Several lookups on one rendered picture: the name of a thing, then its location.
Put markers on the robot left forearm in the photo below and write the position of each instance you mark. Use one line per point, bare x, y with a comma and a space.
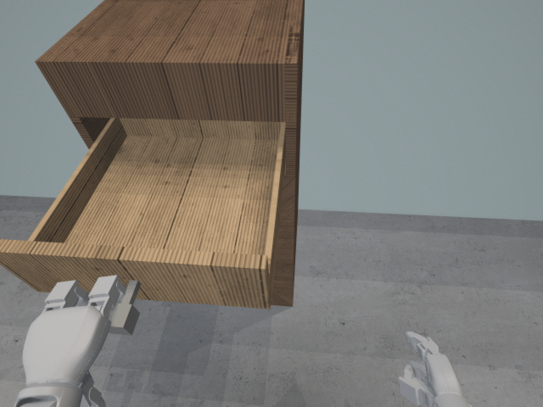
50, 394

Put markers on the right robot hand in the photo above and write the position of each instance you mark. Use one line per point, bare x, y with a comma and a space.
421, 384

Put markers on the drawer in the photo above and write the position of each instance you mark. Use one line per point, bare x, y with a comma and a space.
189, 208

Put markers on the handle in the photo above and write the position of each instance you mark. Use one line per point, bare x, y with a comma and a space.
124, 316

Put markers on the left robot hand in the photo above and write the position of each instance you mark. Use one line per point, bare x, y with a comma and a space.
64, 340

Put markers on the cabinet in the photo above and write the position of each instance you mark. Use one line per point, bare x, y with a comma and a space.
237, 60

